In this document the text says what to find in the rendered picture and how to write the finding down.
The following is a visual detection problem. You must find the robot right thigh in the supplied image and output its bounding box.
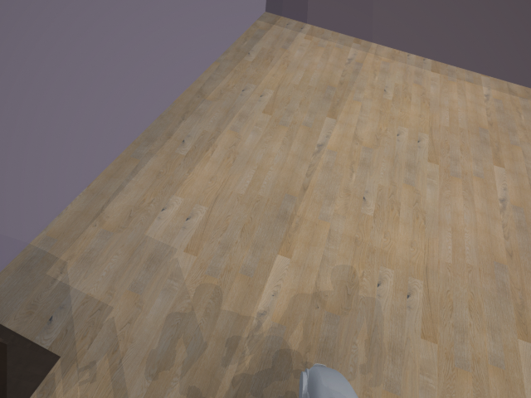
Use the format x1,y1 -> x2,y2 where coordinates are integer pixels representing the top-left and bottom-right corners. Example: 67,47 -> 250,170
299,366 -> 358,398

